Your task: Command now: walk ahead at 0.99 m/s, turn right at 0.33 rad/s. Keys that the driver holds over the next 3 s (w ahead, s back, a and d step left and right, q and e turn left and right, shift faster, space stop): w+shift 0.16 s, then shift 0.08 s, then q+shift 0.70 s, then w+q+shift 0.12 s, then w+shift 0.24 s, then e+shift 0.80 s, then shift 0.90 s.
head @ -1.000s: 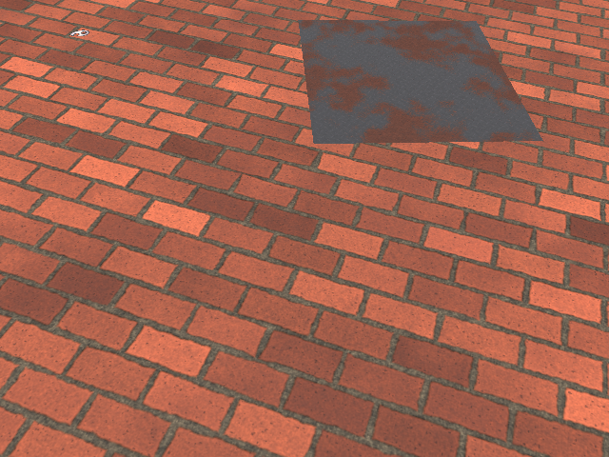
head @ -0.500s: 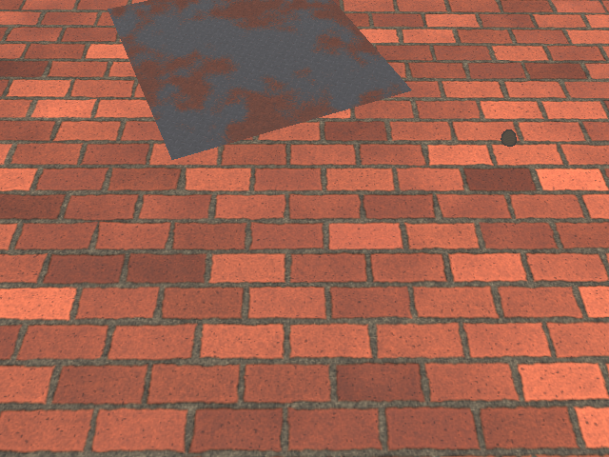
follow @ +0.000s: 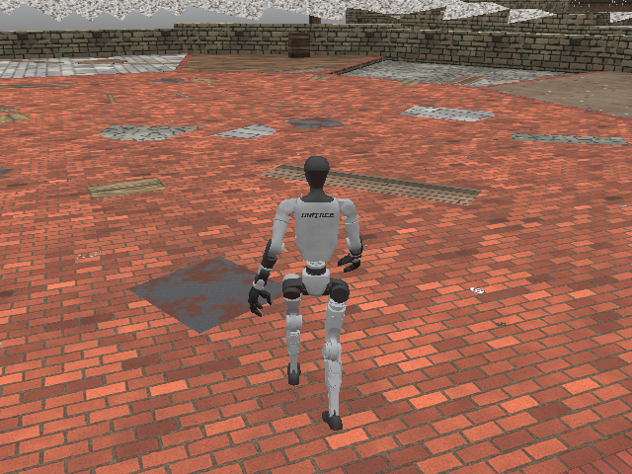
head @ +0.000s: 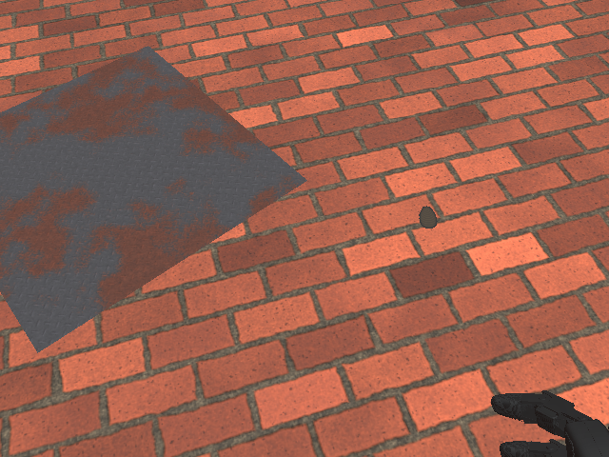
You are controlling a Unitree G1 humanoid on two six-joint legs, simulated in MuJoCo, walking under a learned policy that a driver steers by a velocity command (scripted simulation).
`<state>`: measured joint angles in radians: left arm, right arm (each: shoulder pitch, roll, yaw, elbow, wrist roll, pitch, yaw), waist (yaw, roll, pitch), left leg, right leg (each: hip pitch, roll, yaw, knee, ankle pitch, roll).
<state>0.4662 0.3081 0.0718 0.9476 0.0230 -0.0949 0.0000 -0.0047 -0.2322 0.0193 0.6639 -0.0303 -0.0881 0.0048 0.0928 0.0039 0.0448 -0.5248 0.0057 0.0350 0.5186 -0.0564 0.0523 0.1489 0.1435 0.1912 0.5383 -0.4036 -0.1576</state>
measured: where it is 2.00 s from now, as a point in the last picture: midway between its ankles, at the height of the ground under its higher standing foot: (260, 317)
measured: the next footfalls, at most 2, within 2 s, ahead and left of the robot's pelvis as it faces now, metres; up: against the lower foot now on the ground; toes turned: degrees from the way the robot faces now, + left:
right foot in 0.40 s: +0.57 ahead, -0.09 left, +0.00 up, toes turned +5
left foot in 0.84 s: +0.53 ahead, +0.16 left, +0.00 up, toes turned +29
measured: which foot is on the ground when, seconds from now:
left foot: down 0.00-0.42, up 0.44-0.82, down 0.84-1.00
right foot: down 0.00-0.00, up 0.02-0.38, down 0.40-0.84, up 0.86-1.00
